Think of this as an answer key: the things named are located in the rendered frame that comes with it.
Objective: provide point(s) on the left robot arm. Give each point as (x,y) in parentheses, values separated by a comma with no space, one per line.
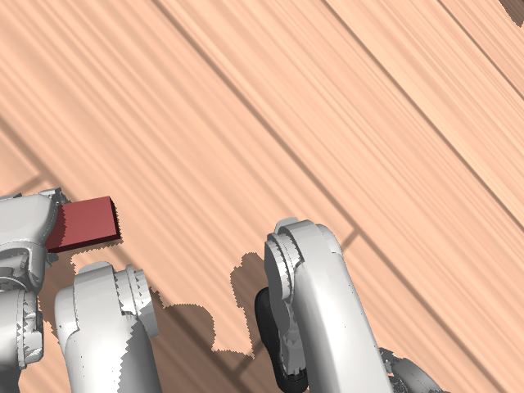
(22,272)

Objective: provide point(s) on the right robot foot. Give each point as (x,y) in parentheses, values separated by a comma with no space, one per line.
(269,335)

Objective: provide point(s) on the left robot hand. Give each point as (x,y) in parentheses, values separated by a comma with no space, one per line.
(30,218)

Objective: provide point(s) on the right robot hand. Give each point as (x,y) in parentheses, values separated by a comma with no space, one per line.
(408,377)

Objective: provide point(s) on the carton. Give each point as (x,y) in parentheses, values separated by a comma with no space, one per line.
(83,223)

